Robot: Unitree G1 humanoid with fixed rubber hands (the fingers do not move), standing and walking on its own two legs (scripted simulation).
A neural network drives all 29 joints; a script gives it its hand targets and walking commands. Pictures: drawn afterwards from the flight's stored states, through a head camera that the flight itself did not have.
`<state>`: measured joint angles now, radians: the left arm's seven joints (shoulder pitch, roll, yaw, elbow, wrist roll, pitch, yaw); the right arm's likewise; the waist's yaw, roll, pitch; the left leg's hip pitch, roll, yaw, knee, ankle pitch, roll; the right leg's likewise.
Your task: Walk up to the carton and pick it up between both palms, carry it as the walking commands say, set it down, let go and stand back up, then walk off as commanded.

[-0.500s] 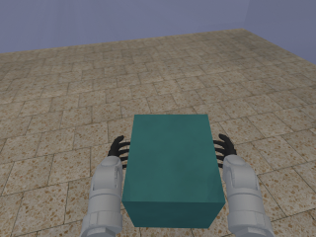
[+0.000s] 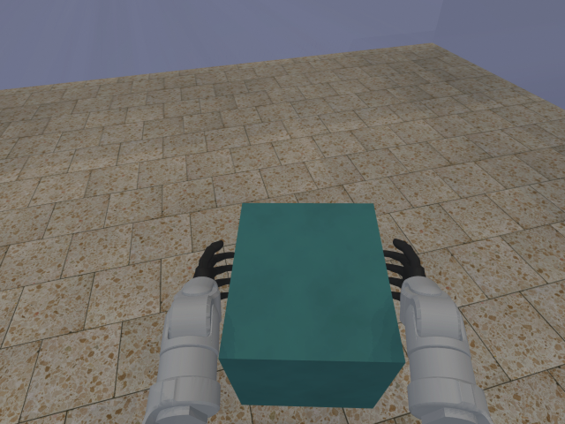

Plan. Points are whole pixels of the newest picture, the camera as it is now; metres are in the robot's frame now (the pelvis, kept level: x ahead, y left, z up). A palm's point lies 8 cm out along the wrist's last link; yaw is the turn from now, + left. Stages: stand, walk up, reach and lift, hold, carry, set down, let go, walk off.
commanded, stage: reach and lift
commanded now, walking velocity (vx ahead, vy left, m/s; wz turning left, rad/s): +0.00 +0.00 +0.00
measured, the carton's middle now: (307, 304) +0.31 +0.00 -0.02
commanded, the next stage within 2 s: hold in 0.36 s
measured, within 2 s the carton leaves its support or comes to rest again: neither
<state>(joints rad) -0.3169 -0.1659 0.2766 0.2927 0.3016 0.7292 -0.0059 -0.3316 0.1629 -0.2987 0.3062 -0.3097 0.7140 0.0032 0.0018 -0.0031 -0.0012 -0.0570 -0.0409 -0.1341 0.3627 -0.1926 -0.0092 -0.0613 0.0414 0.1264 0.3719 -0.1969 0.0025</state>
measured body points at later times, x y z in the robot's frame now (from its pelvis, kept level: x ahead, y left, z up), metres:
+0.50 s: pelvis +0.00 +0.00 +0.00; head -0.05 +0.00 +0.45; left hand +0.30 +0.15 +0.04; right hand +0.30 -0.16 +0.05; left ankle +0.01 +0.13 -0.75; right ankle +0.01 -0.12 -0.75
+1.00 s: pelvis -0.01 +0.00 -0.01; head -0.05 +0.00 +0.44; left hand +0.30 +0.15 +0.04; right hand +0.30 -0.16 +0.04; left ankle +0.01 +0.13 -0.75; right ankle +0.01 -0.12 -0.75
